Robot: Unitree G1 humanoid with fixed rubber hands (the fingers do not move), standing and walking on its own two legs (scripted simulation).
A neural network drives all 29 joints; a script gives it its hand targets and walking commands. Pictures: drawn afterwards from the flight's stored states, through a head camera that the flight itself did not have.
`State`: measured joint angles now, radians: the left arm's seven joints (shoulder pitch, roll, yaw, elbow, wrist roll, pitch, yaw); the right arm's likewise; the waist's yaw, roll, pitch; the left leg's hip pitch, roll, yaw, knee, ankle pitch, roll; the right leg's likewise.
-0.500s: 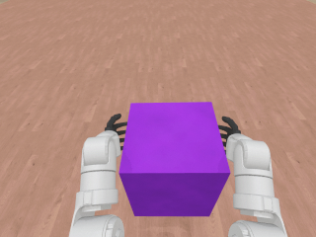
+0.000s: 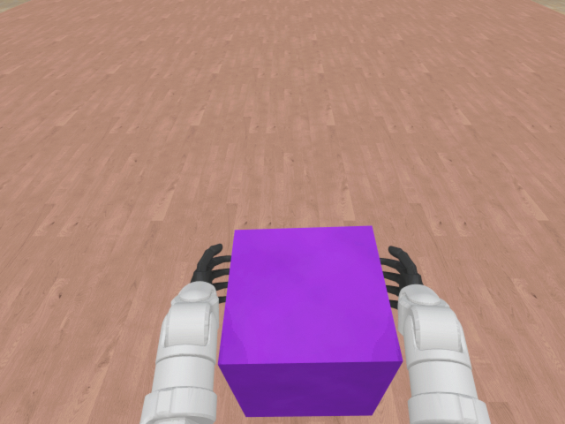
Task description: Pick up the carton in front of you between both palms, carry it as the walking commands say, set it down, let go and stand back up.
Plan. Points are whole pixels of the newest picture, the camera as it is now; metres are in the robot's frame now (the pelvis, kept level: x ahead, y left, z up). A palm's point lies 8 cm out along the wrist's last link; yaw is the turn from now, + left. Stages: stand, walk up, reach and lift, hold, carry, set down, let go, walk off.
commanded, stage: carry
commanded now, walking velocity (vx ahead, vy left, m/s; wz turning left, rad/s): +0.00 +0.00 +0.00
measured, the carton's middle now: (305, 326) +0.29 +0.00 -0.03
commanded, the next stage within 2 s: hold in 0.16 s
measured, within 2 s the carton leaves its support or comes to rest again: neither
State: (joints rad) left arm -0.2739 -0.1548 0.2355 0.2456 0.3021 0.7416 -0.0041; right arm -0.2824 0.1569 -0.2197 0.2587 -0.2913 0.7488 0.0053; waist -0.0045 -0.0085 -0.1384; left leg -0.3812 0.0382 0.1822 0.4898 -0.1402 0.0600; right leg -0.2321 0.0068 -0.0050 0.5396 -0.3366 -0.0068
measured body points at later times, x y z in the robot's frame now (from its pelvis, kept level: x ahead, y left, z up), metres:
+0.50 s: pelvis +0.00 -0.01 +0.01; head -0.04 +0.01 +0.46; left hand +0.30 +0.15 +0.04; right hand +0.31 -0.15 +0.05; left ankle +0.08 +0.09 -0.73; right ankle -0.03 -0.12 -0.73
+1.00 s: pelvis -0.02 -0.03 -0.01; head +0.05 +0.00 +0.43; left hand +0.35 +0.14 -0.02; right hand +0.35 -0.17 +0.00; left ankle +0.08 +0.09 -0.73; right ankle -0.03 -0.12 -0.73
